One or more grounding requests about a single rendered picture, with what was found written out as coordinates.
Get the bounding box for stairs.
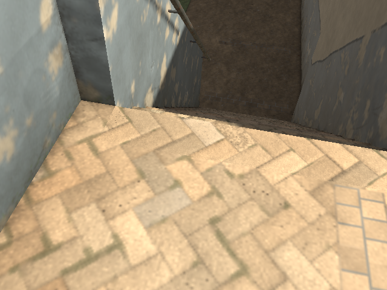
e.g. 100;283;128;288
132;106;387;151

